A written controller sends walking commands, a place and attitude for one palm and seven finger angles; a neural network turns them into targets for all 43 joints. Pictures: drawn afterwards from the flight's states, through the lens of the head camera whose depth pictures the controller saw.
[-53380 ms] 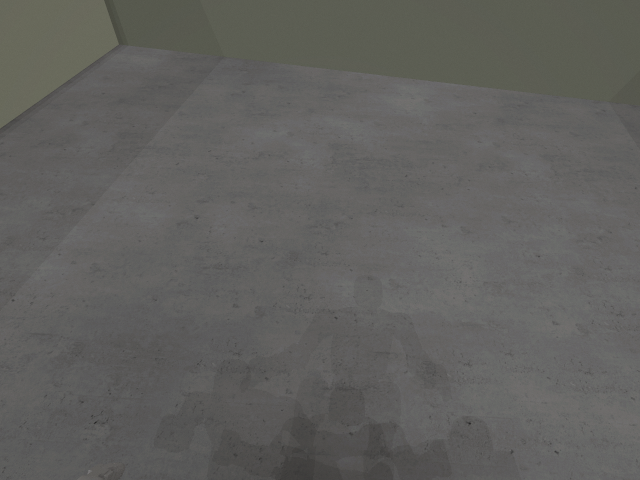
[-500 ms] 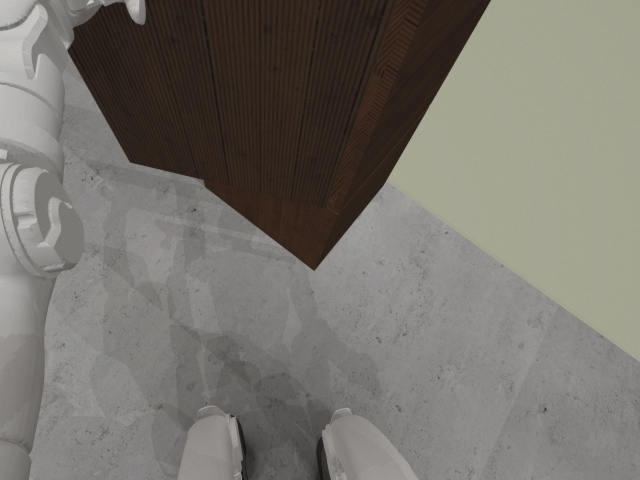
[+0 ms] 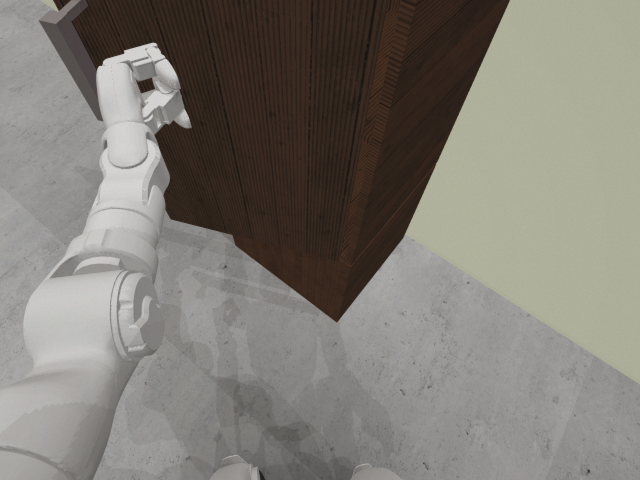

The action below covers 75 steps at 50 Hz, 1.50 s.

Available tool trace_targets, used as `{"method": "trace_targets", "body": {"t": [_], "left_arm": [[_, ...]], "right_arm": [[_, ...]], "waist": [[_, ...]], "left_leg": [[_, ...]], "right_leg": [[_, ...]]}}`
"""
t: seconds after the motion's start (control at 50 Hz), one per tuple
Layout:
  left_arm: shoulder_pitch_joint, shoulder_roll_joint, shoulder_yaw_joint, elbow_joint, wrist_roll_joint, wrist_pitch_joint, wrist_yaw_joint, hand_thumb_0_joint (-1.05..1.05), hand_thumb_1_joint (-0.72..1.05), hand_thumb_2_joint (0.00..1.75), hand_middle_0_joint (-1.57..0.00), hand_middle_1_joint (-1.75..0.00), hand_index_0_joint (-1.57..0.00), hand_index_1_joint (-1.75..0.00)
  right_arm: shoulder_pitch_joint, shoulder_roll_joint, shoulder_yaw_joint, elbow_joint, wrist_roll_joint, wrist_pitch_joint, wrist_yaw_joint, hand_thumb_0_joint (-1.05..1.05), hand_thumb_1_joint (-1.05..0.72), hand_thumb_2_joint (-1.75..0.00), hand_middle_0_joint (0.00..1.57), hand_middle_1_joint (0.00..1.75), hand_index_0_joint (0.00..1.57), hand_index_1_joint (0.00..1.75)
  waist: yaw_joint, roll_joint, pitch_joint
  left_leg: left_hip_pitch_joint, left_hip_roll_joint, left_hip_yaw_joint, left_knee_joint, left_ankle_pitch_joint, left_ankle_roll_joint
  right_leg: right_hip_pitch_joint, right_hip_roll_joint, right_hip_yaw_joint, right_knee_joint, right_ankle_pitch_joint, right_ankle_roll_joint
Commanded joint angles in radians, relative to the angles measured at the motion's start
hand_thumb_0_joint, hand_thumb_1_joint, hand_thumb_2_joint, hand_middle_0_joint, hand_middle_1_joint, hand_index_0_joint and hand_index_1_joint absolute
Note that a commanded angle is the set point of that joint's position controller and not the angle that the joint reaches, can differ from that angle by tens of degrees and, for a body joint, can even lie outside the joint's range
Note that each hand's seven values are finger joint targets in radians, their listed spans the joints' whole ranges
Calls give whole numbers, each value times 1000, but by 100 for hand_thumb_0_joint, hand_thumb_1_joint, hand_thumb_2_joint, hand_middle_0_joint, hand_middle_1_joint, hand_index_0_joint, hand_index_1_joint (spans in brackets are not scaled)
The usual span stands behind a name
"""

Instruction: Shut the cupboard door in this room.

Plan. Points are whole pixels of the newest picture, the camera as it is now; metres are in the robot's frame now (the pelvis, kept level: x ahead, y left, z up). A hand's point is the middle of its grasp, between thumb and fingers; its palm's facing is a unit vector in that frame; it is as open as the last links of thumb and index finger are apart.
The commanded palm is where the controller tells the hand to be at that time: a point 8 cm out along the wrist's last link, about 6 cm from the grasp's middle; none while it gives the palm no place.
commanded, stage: pull the fist back off the door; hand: left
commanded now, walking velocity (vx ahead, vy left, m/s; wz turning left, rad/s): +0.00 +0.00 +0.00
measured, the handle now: (93, 63) +0.64 +0.20 +0.13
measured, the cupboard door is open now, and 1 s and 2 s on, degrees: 23 23 23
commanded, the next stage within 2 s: draw the hand back to the body in 0.34 s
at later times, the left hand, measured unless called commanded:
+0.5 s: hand (183, 137) +0.48 +0.09 +0.14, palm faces +0.14 -0.99 -0.02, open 3.1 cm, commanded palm +0.44 +0.14 +0.14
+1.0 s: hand (79, 241) +0.34 +0.16 +0.17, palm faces +0.14 -0.99 -0.05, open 3.1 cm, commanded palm +0.30 +0.21 +0.17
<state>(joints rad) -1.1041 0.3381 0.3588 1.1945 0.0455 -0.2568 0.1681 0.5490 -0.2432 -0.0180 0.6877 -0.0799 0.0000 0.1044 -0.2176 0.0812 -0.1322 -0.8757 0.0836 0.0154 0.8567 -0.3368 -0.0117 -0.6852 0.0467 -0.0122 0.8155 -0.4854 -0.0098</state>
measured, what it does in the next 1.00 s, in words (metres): stands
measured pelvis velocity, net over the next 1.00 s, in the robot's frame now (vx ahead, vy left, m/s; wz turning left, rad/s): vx -0.01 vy -0.01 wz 0.03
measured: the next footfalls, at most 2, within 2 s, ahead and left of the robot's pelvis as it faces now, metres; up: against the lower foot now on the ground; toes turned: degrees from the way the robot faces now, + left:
none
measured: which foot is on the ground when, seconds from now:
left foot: down 0.00-1.00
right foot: down 0.00-1.00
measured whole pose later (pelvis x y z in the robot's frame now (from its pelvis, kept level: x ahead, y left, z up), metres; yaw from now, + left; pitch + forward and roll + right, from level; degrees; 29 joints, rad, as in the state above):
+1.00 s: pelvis -0.01 -0.01 +0.03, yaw +1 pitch +2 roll +0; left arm -0.29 0.20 0.16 0.37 -0.16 -0.08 0.00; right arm 0.26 -0.27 -0.01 0.65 0.05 -0.04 -0.04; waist -0.02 0.07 -0.10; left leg -0.42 0.05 0.03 0.63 -0.25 -0.02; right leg -0.26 0.02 -0.01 0.63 -0.42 -0.01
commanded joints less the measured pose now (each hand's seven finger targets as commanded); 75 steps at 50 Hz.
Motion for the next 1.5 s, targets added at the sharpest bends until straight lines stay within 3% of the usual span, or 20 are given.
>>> {"method": "trace_targets", "body": {"t": [0.0,0.02,0.12,0.16,0.2,0.36,0.44,0.46,0.52,0.6,0.64,0.7,0.8,0.94,0.96,1.02,1.14,1.24,1.4,1.48], "left_arm": [[-392,59,-67,-273,-58,-51,-26,0,90,90,-130,-150,-130,-150],[-406,48,-76,-323,-65,-62,-22,0,90,90,-130,-150,-130,-150],[-318,24,-94,-401,-69,-105,3,0,90,90,-130,-150,-130,-150],[-343,-28,-151,-403,-63,-104,2,0,90,90,-130,-150,-130,-150],[-327,41,-98,-399,-62,-106,8,0,90,90,-130,-150,-130,-150],[-370,2,-146,-293,-79,-106,-14,0,90,90,-130,-150,-130,-150],[-379,47,-105,-257,-95,-113,-24,0,90,90,-130,-150,-130,-150],[-301,48,-90,-248,-96,-110,-32,0,90,90,-130,-150,-130,-150],[-157,54,-76,-350,-100,-122,-55,0,90,90,-130,-150,-130,-150],[41,61,-57,-535,-132,-86,-77,0,90,90,-130,-150,-130,-150],[49,60,-73,-629,-150,-55,-86,0,90,90,-130,-150,-130,-150],[87,81,-77,-812,-164,-35,-94,0,90,90,-130,-150,-130,-150],[248,42,-125,-945,-190,14,-132,0,90,90,-130,-150,-130,-150],[468,6,-162,-1059,-248,156,-198,0,90,90,-116,-135,-116,-135],[504,47,-224,-1194,-156,110,-154,0,90,90,-113,-132,-113,-132],[658,60,-202,-1221,-140,108,-108,0,90,90,-105,-123,-105,-123],[723,95,-173,-1376,-115,100,-81,0,90,90,-89,-105,-89,-105],[928,107,-137,-1509,-113,107,-73,0,90,90,-75,-90,-75,-90],[1210,178,-8,-1622,-117,116,-62,0,90,90,-53,-66,-53,-66],[1293,181,23,-1704,-114,106,-53,0,90,90,-42,-54,-42,-54]], "right_arm": [[112,-159,-76,-62,30,-14,-21,0,-90,-90,20,30,20,30],[92,-158,-78,-58,33,-18,-24,0,-90,-90,20,30,20,30],[36,-149,-80,-51,41,-32,-34,0,-90,-90,20,30,20,30],[4,-141,-77,-51,46,-33,-37,0,-90,-90,20,30,20,30],[-4,-152,-77,-49,49,-31,-48,0,-90,-90,20,30,20,30],[-74,-139,-61,-47,61,-37,-70,0,-90,-90,20,30,20,30],[-71,-148,-57,-45,61,-43,-72,0,-90,-90,20,30,20,30],[-71,-144,-58,-56,59,-40,-71,0,-90,-90,20,30,20,30],[-88,-139,-58,-96,65,-36,-68,0,-90,-90,20,30,20,30],[-116,-139,-61,-144,84,-31,-75,0,-90,-90,20,30,20,30],[-147,-138,-57,-148,98,-31,-86,0,-90,-90,20,30,20,30],[-191,-132,-55,-157,107,-44,-104,0,-90,-90,20,30,20,30],[-257,-120,-47,-154,118,-76,-127,0,-90,-90,20,30,20,30],[-382,-116,-15,-191,147,-97,-152,0,-90,-90,20,30,20,30],[-400,-97,-12,-212,135,-84,-161,0,-90,-90,20,30,20,30],[-440,-102,-1,-216,129,-63,-176,0,-90,-90,20,30,20,30],[-484,-90,19,-231,121,-62,-186,0,-90,-90,20,30,20,30],[-498,-83,25,-238,110,-69,-181,0,-90,-90,20,30,20,30],[-514,-88,17,-235,100,-72,-179,0,-90,-90,20,30,20,30],[-515,-79,15,-233,100,-88,-181,0,-90,-90,20,30,20,30]], "waist": [[20,-21,-400],[22,9,-414],[46,-34,-395],[32,-35,-356],[54,-44,-364],[28,-101,-288],[33,-107,-329],[67,-104,-347],[117,-52,-417],[160,-137,-400],[149,-167,-332],[170,-95,-324],[185,-59,-257],[206,-103,-99],[186,-98,-63],[201,-134,-27],[216,-25,-29],[235,13,-53],[259,-54,0],[259,-10,5]], "left_leg": [[516,-83,-2,-34,407,44],[552,-82,-7,-33,419,42],[588,-85,-8,-41,422,43],[577,-88,-5,-46,371,44],[572,-91,-4,-55,350,44],[520,-91,-3,-69,241,46],[509,-92,-9,-68,248,45],[505,-95,-5,-74,259,42],[557,-95,5,-86,330,42],[555,-99,25,-122,343,50],[546,-96,31,-152,290,53],[604,-98,40,-175,292,56],[676,-93,37,-210,286,53],[691,-92,26,-274,209,49],[742,-94,36,-323,188,46],[771,-86,31,-370,186,49],[868,-80,21,-442,204,39],[904,-76,24,-458,295,34],[866,-73,26,-471,303,36],[870,-75,26,-466,305,36]], "right_leg": [[102,37,-25,-116,638,11],[88,39,-23,-116,636,10],[102,33,-20,-114,645,12],[80,26,-18,-120,611,16],[105,21,-9,-122,598,15],[81,6,8,-146,527,26],[95,-1,15,-137,537,27],[129,1,11,-132,548,23],[194,4,5,-119,610,15],[308,8,0,-149,688,24],[314,4,7,-183,676,38],[343,4,15,-209,649,37],[333,9,0,-245,572,29],[315,-2,-11,-314,444,29],[304,-27,18,-375,439,39],[351,-24,1,-409,388,29],[408,-15,-12,-465,337,8],[477,-19,-22,-471,428,4],[506,-24,-28,-496,433,11],[499,-28,-34,-492,423,12]]}}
